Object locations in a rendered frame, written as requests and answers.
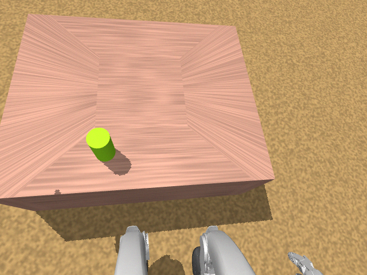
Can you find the can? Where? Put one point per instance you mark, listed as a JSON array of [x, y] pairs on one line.
[[100, 142]]

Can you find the right robot hand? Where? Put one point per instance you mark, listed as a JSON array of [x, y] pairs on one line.
[[304, 264]]

